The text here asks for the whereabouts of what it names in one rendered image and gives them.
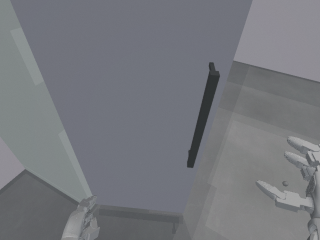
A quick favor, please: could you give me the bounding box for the right robot forearm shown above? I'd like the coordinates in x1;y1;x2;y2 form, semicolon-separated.
307;217;320;240

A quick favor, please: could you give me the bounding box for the fridge door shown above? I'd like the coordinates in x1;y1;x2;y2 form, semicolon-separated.
10;0;253;213

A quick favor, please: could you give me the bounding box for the right robot hand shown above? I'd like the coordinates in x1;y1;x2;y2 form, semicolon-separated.
255;136;320;219

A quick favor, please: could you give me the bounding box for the left robot hand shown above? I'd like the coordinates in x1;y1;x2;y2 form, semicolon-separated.
61;195;100;240

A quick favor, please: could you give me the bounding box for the handle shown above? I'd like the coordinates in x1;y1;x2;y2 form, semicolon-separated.
187;62;220;168

